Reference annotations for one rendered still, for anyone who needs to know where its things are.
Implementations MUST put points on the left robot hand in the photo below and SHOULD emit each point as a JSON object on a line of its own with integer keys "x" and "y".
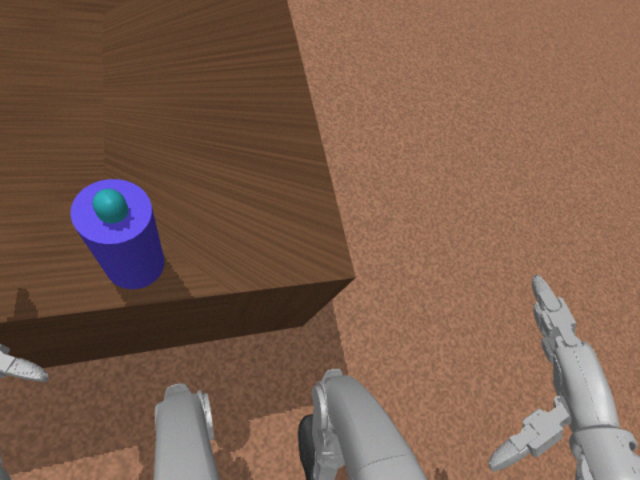
{"x": 20, "y": 368}

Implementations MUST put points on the right robot arm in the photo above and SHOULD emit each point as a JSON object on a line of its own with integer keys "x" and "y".
{"x": 605, "y": 453}

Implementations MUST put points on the right robot hand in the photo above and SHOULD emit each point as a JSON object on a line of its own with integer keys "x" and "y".
{"x": 583, "y": 396}

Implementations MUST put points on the right robot foot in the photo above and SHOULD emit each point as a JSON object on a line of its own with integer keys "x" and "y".
{"x": 306, "y": 446}

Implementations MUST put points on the bottle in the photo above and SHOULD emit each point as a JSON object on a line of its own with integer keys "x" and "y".
{"x": 115, "y": 219}

